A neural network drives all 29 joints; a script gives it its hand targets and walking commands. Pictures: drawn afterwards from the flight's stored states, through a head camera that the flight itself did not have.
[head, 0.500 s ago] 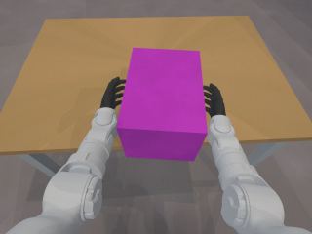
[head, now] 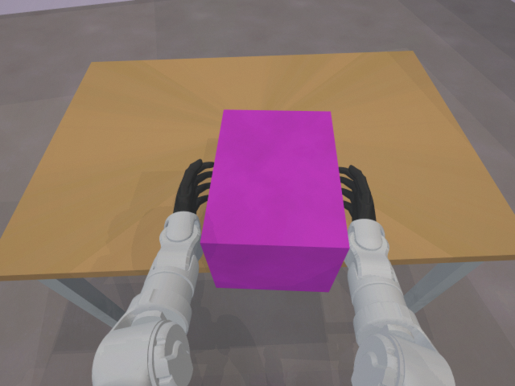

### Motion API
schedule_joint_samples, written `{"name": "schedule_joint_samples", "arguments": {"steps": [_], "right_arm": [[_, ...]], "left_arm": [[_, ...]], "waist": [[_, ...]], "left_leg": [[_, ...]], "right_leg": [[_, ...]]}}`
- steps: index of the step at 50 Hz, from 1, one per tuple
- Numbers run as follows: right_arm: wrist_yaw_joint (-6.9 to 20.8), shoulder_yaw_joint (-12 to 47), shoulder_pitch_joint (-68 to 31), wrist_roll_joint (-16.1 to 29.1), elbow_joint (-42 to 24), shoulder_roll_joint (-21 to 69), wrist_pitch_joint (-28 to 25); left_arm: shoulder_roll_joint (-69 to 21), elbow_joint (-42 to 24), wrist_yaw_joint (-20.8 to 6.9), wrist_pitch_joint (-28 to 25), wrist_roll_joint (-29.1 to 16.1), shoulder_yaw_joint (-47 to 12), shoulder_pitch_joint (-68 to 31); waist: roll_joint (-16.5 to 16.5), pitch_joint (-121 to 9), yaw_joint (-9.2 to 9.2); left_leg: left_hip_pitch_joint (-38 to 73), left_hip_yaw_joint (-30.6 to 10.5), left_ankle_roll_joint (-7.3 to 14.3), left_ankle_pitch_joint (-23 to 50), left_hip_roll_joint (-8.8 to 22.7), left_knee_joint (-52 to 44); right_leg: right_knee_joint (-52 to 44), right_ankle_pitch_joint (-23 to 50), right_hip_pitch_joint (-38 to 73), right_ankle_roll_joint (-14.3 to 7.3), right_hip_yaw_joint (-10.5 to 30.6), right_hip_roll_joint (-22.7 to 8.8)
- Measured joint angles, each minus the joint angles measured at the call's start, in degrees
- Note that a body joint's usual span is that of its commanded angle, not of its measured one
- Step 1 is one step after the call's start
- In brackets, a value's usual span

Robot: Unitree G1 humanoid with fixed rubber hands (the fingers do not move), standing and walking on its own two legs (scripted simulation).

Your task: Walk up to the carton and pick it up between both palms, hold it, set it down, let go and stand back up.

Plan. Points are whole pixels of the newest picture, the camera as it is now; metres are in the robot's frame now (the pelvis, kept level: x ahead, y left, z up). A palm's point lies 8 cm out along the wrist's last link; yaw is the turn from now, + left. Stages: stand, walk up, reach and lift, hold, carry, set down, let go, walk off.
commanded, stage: reach and lift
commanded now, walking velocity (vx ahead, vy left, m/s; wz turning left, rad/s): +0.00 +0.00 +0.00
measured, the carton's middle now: (274, 197) +0.43 -0.03 +0.02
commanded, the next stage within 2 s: none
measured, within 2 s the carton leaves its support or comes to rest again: leaves its support in 0.52 s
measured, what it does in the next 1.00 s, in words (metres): stands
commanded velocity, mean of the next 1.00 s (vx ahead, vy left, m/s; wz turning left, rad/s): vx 0.00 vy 0.00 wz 0.00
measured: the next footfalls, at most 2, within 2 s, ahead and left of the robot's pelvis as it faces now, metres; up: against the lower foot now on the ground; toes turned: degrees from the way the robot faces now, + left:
none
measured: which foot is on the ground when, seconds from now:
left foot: down 0.00-1.00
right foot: down 0.00-1.00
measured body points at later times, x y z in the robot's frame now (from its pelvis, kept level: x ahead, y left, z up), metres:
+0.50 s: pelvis +0.00 +0.00 +0.00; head +0.05 -0.01 +0.45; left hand +0.42 +0.11 +0.04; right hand +0.39 -0.18 +0.03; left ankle -0.03 +0.10 -0.75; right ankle -0.02 -0.12 -0.75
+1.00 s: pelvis -0.02 +0.00 +0.00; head -0.02 +0.00 +0.45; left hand +0.42 +0.12 +0.15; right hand +0.40 -0.17 +0.15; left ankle -0.03 +0.10 -0.75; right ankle -0.02 -0.12 -0.75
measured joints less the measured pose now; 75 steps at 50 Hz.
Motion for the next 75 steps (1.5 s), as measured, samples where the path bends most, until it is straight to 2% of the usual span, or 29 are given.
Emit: {"name": "schedule_joint_samples", "arguments": {"steps": [12,21,29,38,43,46,50,57,66,75], "right_arm": [[-1.26,1.72,-0.17,1.74,1.57,-0.92,-1.39],[-3.29,8.24,0.91,8.53,2.16,-3.22,0.76],[-4.82,16.09,3.01,16.82,0.24,-5.72,6.04],[-6.19,20.34,0.76,21.56,-5.3,-7.01,15.85],[-7.02,19.5,-4.8,22.01,-6.16,-7.21,22.44],[-6.93,16.94,-8.66,20.44,-5.25,-6.59,25.12],[-6.15,13.81,-11.31,18.06,-4.75,-5.57,26.56],[-5.79,16.29,-7.9,18.94,-9.3,-4.84,28.54],[-6.68,23.54,0.13,24.01,-20.37,-6.01,32.15],[-7.85,25.0,2.2,25.37,-27.46,-6.11,36.47]], "left_arm": [[0.02,-0.31,0.1,0.12,0.14,-0.08,-0.3],[1.49,-0.29,2.78,2.14,-5.18,-6.62,0.75],[2.41,-4.13,5.33,7.46,-10.81,-13.3,4.03],[4.27,-12.65,5.81,18.2,-13.73,-15.88,3.8],[5.45,-14.35,5.11,24.45,-13.47,-13.99,-0.57],[5.51,-14.15,3.96,27.21,-11.49,-10.93,-3.82],[4.88,-15.08,2.23,29.18,-7.9,-7.5,-5.64],[2.24,-24.55,0.66,33.72,-4.55,-5.67,-0.99],[-0.47,-40.63,0.77,42.5,-4.4,-7.95,5.88],[-0.06,-46.76,0.16,47.73,-5.3,-9.45,6.64]], "waist": [[-0.66,0.42,0.14],[-0.42,-0.57,-0.11],[-0.15,-0.76,-0.35],[-1.22,0.42,-0.79],[-1.53,1.44,-0.88],[-1.65,2.57,-1.0],[-1.79,3.93,-1.49],[-1.97,6.26,-2.56],[-1.76,8.3,-2.89],[-1.98,9.06,-2.21]], "left_leg": [[1.31,0.44,-0.02,1.06,0.24,-2.27],[0.59,0.6,0.29,0.03,-0.13,-0.38],[0.67,0.54,0.27,-3.67,-0.04,5.84],[2.31,0.13,-0.21,-7.52,0.56,12.88],[2.92,-0.12,-0.37,-8.6,0.76,15.45],[3.82,-0.19,0.08,-8.24,0.77,15.48],[6.08,-0.31,-0.41,-6.95,0.64,12.93],[11.7,0.09,-0.27,-3.79,0.33,6.26],[14.88,0.59,-0.41,-1.1,0.51,2.25],[15.31,0.49,-0.63,-0.86,0.74,3.44]], "right_leg": [[0.0,-0.02,0.13,-0.04,0.54,0.23],[0.38,-0.25,0.13,0.28,0.73,-0.13],[5.44,-3.36,0.78,0.32,0.79,-0.08],[11.68,-6.9,2.89,-0.15,0.6,0.52],[13.63,-7.71,3.83,-0.3,0.51,0.76],[13.37,-7.42,4.89,-0.32,0.57,0.85],[10.0,-5.48,7.57,0.01,0.69,0.76],[2.97,-2.03,13.23,-0.21,1.33,0.53],[2.38,-0.94,14.61,-0.32,1.96,0.68],[6.54,-2.31,13.67,-0.54,1.93,0.87]]}}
